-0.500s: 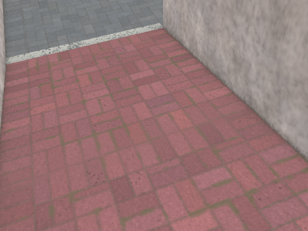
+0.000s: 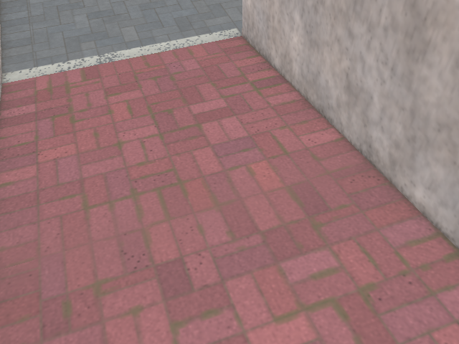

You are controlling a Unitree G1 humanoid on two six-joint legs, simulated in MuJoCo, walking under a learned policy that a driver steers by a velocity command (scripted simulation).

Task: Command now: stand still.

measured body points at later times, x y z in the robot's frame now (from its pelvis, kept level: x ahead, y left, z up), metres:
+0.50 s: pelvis +0.00 +0.00 +0.00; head +0.01 +0.00 +0.45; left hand +0.04 +0.24 -0.15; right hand -0.03 -0.22 -0.16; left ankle -0.06 +0.12 -0.73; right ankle +0.04 -0.12 -0.73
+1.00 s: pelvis +0.01 +0.00 +0.00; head +0.02 +0.00 +0.45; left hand +0.04 +0.24 -0.16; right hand -0.04 -0.21 -0.16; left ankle -0.05 +0.12 -0.73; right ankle +0.04 -0.12 -0.73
